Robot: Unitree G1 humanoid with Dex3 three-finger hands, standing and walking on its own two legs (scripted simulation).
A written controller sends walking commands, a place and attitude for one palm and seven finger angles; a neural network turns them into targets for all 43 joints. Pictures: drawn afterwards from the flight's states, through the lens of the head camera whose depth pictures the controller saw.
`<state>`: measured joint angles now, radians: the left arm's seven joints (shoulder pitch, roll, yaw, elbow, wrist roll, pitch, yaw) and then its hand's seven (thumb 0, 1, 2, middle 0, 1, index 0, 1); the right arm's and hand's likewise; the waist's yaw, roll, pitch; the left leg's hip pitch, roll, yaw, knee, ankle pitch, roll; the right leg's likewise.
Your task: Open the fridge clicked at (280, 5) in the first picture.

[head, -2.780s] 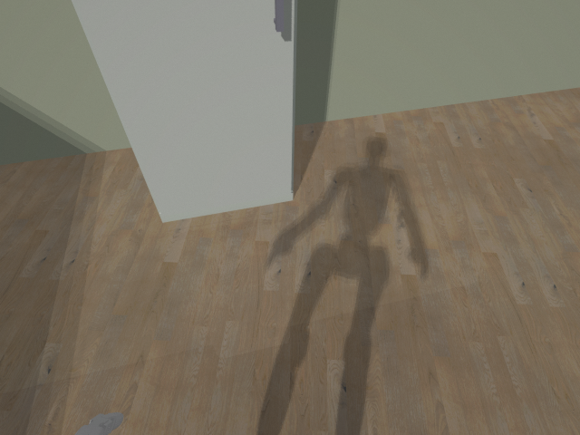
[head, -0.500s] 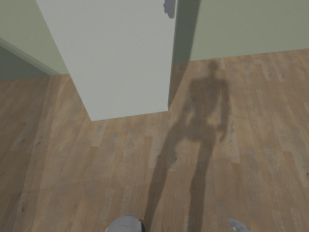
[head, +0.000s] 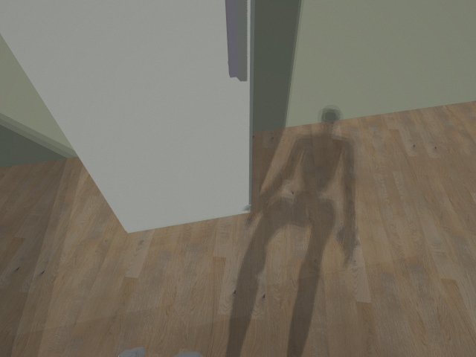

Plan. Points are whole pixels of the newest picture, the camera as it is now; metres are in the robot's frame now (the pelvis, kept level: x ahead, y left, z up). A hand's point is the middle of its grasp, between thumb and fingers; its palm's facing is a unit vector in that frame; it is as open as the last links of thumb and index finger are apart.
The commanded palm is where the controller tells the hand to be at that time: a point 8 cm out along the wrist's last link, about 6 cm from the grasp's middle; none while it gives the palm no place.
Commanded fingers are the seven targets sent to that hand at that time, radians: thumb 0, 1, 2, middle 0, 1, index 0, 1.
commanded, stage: turn to face it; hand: right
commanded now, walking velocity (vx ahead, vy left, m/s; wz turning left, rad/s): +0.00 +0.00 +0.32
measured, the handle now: (230, 27) +0.80 +0.04 +0.18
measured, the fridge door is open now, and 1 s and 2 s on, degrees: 0 0 0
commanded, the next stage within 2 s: take the last steps up to it in 0.28 s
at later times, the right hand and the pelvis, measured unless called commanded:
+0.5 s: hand out of the picture +0.12 -0.17 -0.18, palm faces -0.05 +0.98 -0.18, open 7.4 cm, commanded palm none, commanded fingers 0.00 -0.90 -0.90 0.20 0.30 0.20 0.30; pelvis +0.04 +0.01 -0.01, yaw +7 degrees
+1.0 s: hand (286, 304) +0.26 -0.09 -0.17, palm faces -0.16 +0.97 -0.17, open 7.3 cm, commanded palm none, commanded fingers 0.00 -0.90 -0.90 0.20 0.30 0.20 0.30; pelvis +0.14 +0.06 -0.01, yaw +10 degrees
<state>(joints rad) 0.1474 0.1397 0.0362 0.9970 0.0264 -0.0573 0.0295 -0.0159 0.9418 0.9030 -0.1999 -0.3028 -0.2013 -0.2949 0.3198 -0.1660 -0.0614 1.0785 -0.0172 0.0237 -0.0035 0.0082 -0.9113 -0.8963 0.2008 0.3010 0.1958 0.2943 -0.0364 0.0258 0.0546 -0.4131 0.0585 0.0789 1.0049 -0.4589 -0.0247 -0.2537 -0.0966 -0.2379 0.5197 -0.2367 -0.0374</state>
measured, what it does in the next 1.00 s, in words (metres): walks ahead: left foot, then right foot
